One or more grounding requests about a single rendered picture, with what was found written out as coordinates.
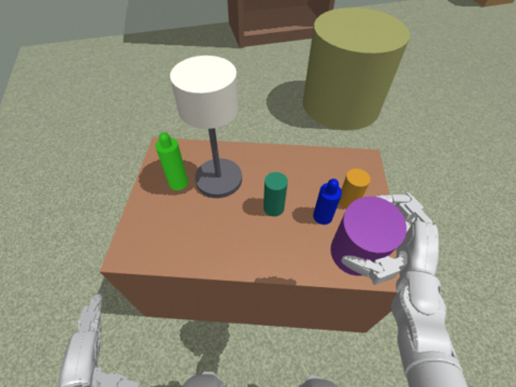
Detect left robot hand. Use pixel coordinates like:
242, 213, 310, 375
59, 293, 143, 387

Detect right robot hand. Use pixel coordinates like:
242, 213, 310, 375
341, 193, 439, 285

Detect bookshelf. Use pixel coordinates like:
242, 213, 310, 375
227, 0, 335, 48

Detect desk lamp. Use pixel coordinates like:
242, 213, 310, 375
170, 56, 242, 198

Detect right robot arm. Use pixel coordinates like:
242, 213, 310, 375
391, 271, 468, 387

